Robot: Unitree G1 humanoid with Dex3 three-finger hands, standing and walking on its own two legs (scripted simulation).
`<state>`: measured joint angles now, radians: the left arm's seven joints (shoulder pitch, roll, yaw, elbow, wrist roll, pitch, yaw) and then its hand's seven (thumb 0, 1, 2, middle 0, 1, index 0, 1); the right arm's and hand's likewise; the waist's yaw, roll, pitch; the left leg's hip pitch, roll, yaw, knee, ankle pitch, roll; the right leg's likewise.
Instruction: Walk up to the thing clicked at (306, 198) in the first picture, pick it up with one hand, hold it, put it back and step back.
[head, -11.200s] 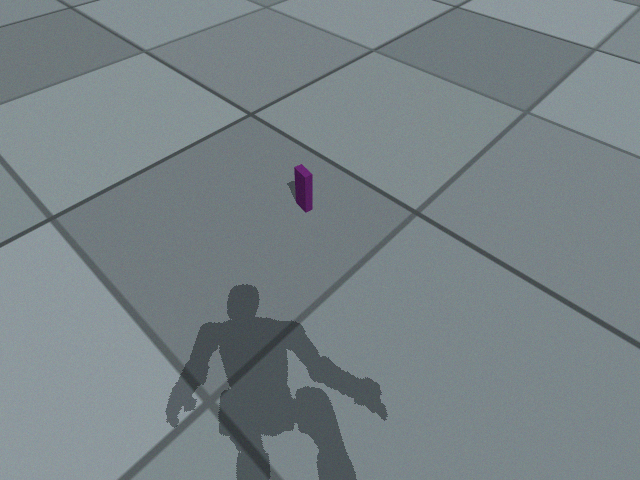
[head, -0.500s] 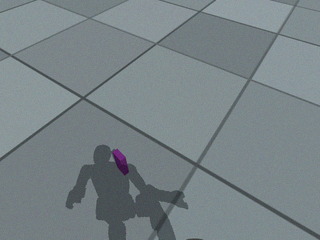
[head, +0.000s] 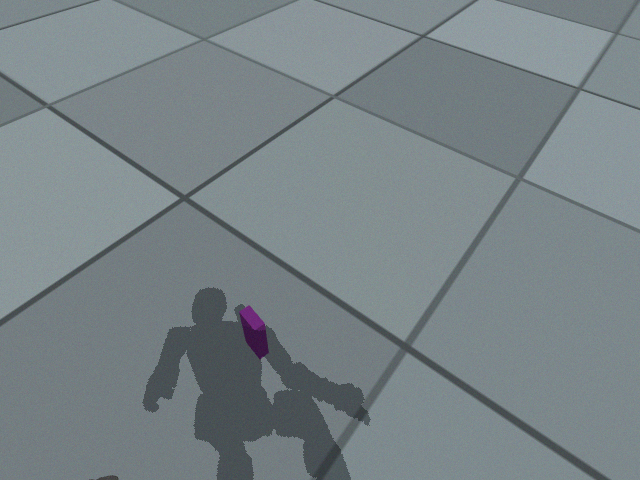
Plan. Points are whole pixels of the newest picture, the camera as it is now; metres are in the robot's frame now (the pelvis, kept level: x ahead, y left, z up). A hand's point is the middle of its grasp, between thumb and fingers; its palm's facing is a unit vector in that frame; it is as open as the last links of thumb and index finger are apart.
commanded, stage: walk up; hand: left
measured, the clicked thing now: (254, 333) +0.64 +0.17 -0.67
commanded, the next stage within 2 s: stand in 0.34 s
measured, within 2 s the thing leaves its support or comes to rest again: neither
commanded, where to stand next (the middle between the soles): +0.32 -0.02 m, yaw -1 degrees
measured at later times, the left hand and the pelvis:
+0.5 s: hand out of the picture +0.07 +0.25 -0.15, palm faces +0.01 -0.94 -0.34, open 7.4 cm; pelvis +0.01 -0.01 +0.01, yaw +1 degrees
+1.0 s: hand out of the picture +0.08 +0.23 -0.14, palm faces -0.01 -0.94 -0.35, open 7.3 cm; pelvis +0.00 -0.02 +0.01, yaw +1 degrees
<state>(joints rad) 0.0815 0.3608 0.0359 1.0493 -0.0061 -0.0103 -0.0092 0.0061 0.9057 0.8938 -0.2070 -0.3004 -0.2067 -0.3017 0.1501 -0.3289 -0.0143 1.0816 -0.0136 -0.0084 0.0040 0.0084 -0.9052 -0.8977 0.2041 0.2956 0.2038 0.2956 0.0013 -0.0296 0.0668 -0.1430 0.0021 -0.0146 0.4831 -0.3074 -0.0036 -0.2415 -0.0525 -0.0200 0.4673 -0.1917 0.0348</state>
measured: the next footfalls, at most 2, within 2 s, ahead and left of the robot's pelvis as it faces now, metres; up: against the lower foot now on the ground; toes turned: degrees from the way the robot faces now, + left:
left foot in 1.60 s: +0.09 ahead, +0.13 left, +0.00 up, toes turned +5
right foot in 2.00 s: +0.29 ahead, -0.15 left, +0.00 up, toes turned -4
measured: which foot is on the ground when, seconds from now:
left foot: down 0.00-1.00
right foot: down 0.00-1.00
